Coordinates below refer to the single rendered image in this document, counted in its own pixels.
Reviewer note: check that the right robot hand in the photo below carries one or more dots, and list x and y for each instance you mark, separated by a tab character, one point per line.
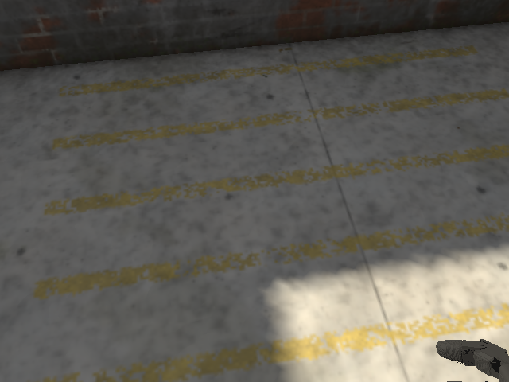
487	357

